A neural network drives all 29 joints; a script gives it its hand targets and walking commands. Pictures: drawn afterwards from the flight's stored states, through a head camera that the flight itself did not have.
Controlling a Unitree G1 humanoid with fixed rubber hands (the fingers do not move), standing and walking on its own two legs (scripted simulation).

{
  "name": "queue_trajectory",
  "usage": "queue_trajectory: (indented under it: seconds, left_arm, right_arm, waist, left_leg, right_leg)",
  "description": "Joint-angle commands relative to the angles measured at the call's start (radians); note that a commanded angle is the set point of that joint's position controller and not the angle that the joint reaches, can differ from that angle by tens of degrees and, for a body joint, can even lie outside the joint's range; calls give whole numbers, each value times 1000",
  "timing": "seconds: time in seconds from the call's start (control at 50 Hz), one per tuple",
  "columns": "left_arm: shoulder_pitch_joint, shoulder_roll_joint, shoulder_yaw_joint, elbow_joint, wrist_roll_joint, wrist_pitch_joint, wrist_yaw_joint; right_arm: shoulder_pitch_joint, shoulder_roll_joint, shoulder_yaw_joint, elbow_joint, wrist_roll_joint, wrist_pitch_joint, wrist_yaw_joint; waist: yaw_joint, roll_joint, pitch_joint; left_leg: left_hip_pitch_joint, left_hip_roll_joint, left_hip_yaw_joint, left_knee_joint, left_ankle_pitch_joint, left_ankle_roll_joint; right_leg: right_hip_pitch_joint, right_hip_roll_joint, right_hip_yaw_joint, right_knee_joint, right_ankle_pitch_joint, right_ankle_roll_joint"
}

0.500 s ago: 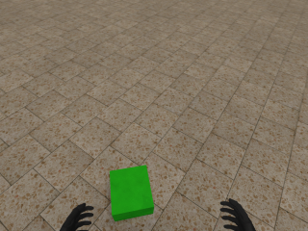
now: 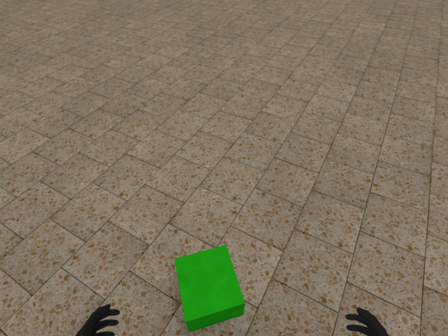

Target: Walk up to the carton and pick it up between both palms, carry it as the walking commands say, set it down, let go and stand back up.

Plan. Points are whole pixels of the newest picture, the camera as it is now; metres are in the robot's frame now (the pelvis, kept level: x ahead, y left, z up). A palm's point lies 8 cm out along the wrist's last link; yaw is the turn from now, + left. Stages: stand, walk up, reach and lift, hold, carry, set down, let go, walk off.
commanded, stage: stand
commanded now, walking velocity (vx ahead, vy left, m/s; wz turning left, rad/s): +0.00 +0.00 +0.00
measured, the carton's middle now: (208, 286) +0.49 +0.08 -0.69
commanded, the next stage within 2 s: none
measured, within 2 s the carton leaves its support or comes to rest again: neither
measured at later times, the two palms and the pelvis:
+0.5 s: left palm out of the picture +0.18 +0.28 -0.09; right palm out of the picture +0.17 -0.28 -0.08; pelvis +0.06 +0.01 +0.01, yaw -2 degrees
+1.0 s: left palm out of the picture +0.10 +0.27 -0.10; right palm out of the picture +0.08 -0.31 -0.09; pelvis +0.01 -0.01 +0.01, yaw -1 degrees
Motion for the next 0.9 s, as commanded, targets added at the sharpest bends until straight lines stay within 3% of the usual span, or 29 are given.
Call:
queue_trajectory:
  seconds: [0.0, 0.02, 0.08, 0.1, 0.14, 0.2, 0.28, 0.32, 0.44, 0.48, 0.54, 0.64, 0.74, 0.88]
  left_arm:
    - [-79, 170, 63, -36, 9, -72, 18]
    - [-69, 162, 59, -23, 7, -75, 18]
    - [-1, 164, 58, 38, -9, -88, 19]
    - [14, 178, 59, 58, -12, -90, 19]
    - [34, 191, 62, 91, -16, -95, 21]
    - [47, 200, 57, 132, -16, -99, 27]
    - [41, 190, 44, 166, -13, -98, 35]
    - [27, 190, 39, 176, -12, -97, 39]
    - [-14, 207, 41, 211, -8, -100, 36]
    - [-10, 212, 42, 228, -10, -104, 37]
    - [-24, 219, 45, 253, -17, -110, 40]
    - [-49, 218, 39, 283, -19, -109, 44]
    - [-68, 232, 35, 329, -19, -109, 42]
    - [-73, 250, 32, 391, -15, -113, 33]
  right_arm:
    - [-63, -152, -24, -20, -23, -75, -7]
    - [-63, -156, -26, -7, -23, -85, -6]
    - [-86, -202, -34, 39, -23, -102, -20]
    - [-84, -204, -31, 48, -22, -106, -26]
    - [-71, -197, -24, 64, -16, -114, -34]
    - [-41, -197, -20, 98, -6, -117, -42]
    - [-19, -215, -19, 132, -5, -118, -52]
    - [-36, -216, -16, 142, -7, -117, -56]
    - [-78, -239, -11, 176, -10, -123, -55]
    - [-76, -235, -8, 192, -9, -126, -52]
    - [-57, -225, -2, 221, -4, -132, -54]
    - [-80, -226, 3, 253, -2, -125, -56]
    - [-87, -232, 12, 299, -2, -118, -55]
    - [-92, -251, 16, 354, -3, -115, -46]
  waist:
    - [-13, -106, -118]
    - [-10, -87, -90]
    - [11, 45, -116]
    - [17, 56, -129]
    - [20, 58, -158]
    - [8, 13, -227]
    - [-8, -3, -266]
    - [-4, -7, -250]
    - [8, -22, -128]
    - [8, -21, -130]
    - [-3, -54, -199]
    - [-4, -50, -216]
    - [-6, -48, -155]
    - [-4, -26, -48]
  left_leg:
    - [73, 96, -126, -65, -77, -23]
    - [74, 110, -146, -81, -31, -19]
    - [92, 159, -202, -137, 152, -8]
    - [92, 170, -213, -143, 195, -2]
    - [113, 178, -215, -139, 297, 0]
    - [200, 179, -191, -104, 476, -3]
    - [270, 180, -177, -85, 582, -3]
    - [260, 178, -174, -88, 560, -2]
    - [103, 171, -190, -149, 311, -13]
    - [102, 170, -196, -158, 333, -12]
    - [179, 169, -174, -136, 518, -18]
    - [201, 161, -164, -137, 470, -20]
    - [159, 160, -172, -177, 312, -28]
    - [85, 161, -197, -263, 13, -32]
  right_leg:
    - [-199, -134, 184, -165, -160, -22]
    - [-213, -119, 182, -167, -154, -14]
    - [-144, -97, 161, -88, 83, 4]
    - [-121, -91, 157, -72, 125, 8]
    - [-84, -90, 156, -63, 212, 16]
    - [-63, -89, 144, -49, 344, 27]
    - [-70, -84, 135, -36, 412, 38]
    - [-79, -85, 141, -49, 395, 38]
    - [-52, -100, 175, -129, 264, 27]
    - [-26, -108, 176, -130, 305, 26]
    - [8, -113, 177, -105, 445, 28]
    - [29, -116, 178, -143, 446, 32]
    - [11, -123, 194, -194, 335, 25]
    - [-52, -116, 219, -269, 72, 9]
